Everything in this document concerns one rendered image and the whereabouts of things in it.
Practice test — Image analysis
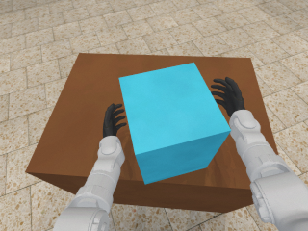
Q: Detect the carton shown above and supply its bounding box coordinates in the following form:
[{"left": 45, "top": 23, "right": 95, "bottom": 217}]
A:
[{"left": 118, "top": 63, "right": 231, "bottom": 185}]

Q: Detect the left robot forearm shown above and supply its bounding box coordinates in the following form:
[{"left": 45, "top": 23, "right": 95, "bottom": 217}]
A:
[{"left": 53, "top": 136, "right": 125, "bottom": 231}]

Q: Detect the left robot hand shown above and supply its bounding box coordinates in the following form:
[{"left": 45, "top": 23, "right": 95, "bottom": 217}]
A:
[{"left": 103, "top": 103, "right": 127, "bottom": 138}]

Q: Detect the left robot upper arm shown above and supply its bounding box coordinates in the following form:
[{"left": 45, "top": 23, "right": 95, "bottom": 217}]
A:
[{"left": 54, "top": 207, "right": 110, "bottom": 231}]

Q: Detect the right robot forearm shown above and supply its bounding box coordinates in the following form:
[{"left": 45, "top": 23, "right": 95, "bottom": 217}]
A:
[{"left": 229, "top": 110, "right": 308, "bottom": 195}]

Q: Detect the right robot hand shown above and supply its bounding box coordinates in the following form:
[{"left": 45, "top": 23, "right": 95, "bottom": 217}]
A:
[{"left": 211, "top": 77, "right": 245, "bottom": 117}]

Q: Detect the pedestal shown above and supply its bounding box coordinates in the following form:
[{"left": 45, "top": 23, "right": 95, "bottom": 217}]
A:
[{"left": 25, "top": 53, "right": 279, "bottom": 214}]

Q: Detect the right robot upper arm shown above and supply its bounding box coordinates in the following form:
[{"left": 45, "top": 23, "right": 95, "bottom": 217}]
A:
[{"left": 249, "top": 171, "right": 308, "bottom": 231}]

